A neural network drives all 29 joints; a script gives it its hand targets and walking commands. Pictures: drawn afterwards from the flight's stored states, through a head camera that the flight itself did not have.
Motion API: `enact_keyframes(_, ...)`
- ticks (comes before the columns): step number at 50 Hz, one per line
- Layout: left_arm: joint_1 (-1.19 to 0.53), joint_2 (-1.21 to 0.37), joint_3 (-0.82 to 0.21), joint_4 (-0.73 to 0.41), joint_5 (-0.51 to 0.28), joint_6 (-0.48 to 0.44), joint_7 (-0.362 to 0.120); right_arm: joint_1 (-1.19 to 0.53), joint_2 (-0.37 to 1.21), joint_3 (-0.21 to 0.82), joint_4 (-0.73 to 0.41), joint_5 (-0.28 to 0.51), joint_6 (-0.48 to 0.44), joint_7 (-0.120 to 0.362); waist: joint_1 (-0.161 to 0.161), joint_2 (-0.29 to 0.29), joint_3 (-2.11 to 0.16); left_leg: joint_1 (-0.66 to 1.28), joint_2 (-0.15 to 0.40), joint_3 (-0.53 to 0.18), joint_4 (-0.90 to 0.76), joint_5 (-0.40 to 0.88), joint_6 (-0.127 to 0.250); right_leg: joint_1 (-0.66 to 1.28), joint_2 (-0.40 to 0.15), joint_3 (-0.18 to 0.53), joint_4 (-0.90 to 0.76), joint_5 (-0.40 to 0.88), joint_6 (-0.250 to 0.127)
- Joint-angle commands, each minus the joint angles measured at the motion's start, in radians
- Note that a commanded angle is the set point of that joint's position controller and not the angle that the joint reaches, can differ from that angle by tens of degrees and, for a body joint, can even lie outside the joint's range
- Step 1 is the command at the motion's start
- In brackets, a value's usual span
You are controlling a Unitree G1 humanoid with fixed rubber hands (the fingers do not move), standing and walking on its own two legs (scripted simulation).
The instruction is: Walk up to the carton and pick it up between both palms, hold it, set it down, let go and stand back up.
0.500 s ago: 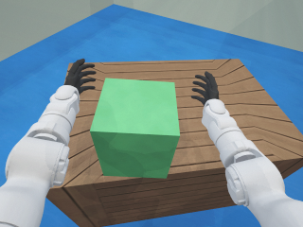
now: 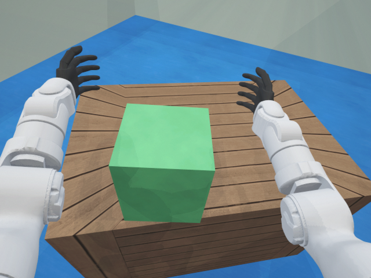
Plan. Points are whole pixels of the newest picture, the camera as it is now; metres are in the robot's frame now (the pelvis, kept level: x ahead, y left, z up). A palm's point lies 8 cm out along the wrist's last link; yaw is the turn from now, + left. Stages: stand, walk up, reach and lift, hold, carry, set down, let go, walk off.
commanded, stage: set down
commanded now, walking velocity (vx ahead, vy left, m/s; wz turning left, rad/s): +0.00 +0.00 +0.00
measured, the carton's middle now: (165, 166) +0.40 +0.01 -0.01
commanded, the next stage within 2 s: none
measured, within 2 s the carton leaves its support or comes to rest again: neither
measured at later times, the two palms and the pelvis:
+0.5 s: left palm (62, 129) +0.40 +0.23 +0.14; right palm (258, 142) +0.35 -0.18 +0.13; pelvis +0.00 +0.01 +0.00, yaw +0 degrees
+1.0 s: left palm (58, 171) +0.33 +0.24 +0.08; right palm (260, 177) +0.29 -0.18 +0.08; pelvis +0.01 +0.01 +0.00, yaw -1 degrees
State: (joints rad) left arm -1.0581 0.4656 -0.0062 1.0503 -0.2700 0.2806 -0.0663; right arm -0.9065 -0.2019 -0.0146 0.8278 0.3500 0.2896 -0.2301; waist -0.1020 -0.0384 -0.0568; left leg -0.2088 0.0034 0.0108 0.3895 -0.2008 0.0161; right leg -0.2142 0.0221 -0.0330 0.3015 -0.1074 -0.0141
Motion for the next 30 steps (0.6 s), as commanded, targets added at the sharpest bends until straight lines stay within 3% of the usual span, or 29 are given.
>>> enact_keyframes(1, -0.398, 0.13, 0.024, -0.149, 0.005, 0.02, -0.009, -0.418, -0.142, -0.03, -0.133, 0.008, 0.014, 0.008, -0.002, 0.083, -0.356, 0.05, -0.016, 0.016, -0.05, 0.205, -0.02, 0.263, 0.008, 0.007, 0.017, 0.241, 0.007)
enact_keyframes(6, -0.301, 0.093, 0.041, -0.175, 0.051, 0.044, -0.024, -0.317, -0.143, -0.02, -0.103, 0.018, 0.029, 0.022, 0.003, 0.106, -0.281, 0.072, -0.005, 0.007, -0.065, 0.217, -0.028, 0.268, 0.013, 0.001, -0.003, 0.201, -0.008)
enact_keyframes(14, -0.151, 0.069, 0.096, -0.396, 0.081, 0.042, -0.021, -0.166, -0.104, -0.055, -0.319, -0.028, -0.007, 0.031, 0.017, 0.07, -0.296, 0.083, -0.012, 0.016, -0.056, 0.222, -0.024, 0.301, 0.02, -0.005, 0.002, 0.196, -0.001)
enact_keyframes(22, -0.03, 0.063, 0.148, -0.661, 0.092, 0.079, -0.007, -0.02, -0.056, -0.105, -0.574, -0.086, -0.015, 0.026, 0.039, 0.114, -0.327, 0.071, -0.019, 0.037, -0.044, 0.214, -0.039, 0.323, 0.016, 0.003, 0.028, 0.194, 0.006)
enact_keyframes(30, 0.157, 0.017, 0.151, -0.769, 0.096, 0.12, -0.018, 0.177, -0.052, -0.104, -0.637, -0.09, 0.014, 0.035, 0.037, 0.104, -0.228, 0.087, -0.005, 0.025, -0.065, 0.189, -0.046, 0.296, 0.021, 0.007, 0.009, 0.125, 0.002)
